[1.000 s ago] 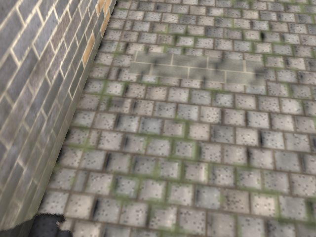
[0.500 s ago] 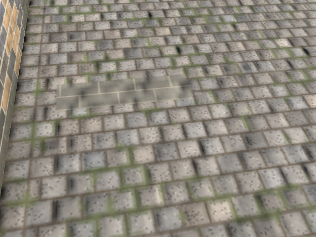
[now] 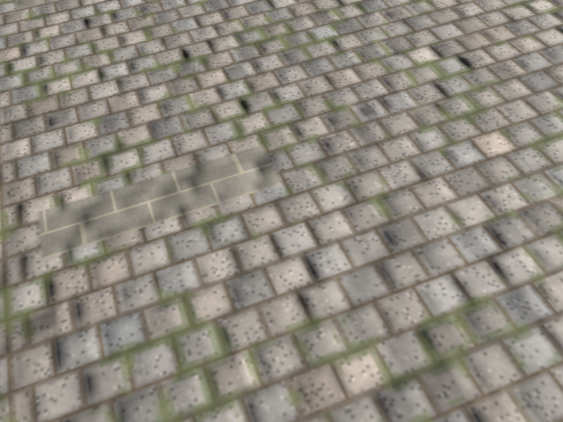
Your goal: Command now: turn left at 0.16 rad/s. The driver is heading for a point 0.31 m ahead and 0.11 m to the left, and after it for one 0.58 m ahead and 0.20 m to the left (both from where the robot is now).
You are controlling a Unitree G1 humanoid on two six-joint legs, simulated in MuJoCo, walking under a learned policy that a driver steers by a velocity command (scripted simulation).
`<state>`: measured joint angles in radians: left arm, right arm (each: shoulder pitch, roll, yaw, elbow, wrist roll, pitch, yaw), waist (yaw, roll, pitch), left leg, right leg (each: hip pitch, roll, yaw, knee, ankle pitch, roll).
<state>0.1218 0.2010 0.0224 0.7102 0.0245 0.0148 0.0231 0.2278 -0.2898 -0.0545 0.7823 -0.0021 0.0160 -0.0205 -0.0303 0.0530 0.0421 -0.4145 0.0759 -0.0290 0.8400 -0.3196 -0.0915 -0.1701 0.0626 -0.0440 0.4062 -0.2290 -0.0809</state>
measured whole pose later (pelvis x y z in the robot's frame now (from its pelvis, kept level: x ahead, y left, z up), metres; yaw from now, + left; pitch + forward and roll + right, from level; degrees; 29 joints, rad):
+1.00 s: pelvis +0.16 +0.06 +0.00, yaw +24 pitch +1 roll +0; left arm 0.13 0.26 0.04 0.83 0.00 -0.08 -0.03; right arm 0.27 -0.32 -0.05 0.72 0.00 0.01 -0.03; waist -0.01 0.04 0.03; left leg -0.37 -0.02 -0.09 0.98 -0.51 -0.06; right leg -0.25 0.02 -0.01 0.42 -0.18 -0.03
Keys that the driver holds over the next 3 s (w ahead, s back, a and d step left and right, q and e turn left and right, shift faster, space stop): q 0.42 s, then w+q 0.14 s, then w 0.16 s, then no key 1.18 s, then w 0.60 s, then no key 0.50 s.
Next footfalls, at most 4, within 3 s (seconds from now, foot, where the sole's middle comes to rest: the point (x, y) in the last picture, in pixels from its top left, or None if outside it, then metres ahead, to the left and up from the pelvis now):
0.34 left None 0.02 0.15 -0.78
0.84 right None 0.26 -0.01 -0.78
1.16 left None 0.19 0.23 -0.78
2.60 right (242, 370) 0.63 0.16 -0.78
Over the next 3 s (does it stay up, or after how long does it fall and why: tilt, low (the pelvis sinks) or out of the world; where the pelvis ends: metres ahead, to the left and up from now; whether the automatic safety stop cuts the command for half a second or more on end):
stays up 0.52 0.21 -0.01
